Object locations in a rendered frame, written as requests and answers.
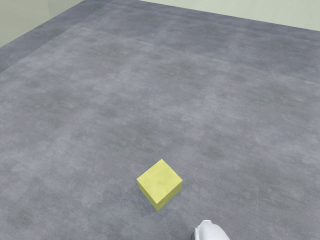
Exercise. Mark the carton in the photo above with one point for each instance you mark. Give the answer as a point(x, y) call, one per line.
point(159, 184)

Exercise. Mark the right robot thigh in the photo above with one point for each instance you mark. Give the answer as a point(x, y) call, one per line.
point(210, 231)

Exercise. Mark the right robot shin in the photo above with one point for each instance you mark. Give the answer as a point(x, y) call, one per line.
point(206, 221)

